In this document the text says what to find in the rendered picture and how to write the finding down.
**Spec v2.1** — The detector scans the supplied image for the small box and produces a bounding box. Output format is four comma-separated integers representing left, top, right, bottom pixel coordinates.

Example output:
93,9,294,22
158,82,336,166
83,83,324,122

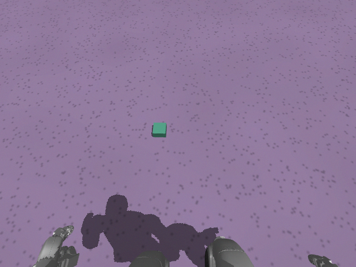
152,122,167,137

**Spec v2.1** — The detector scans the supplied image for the left robot hand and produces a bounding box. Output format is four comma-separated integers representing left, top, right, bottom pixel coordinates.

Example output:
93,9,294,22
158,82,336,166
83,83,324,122
36,225,79,267

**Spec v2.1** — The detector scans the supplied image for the right robot hand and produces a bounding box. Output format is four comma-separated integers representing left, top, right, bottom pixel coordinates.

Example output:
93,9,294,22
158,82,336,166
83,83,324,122
308,254,339,267

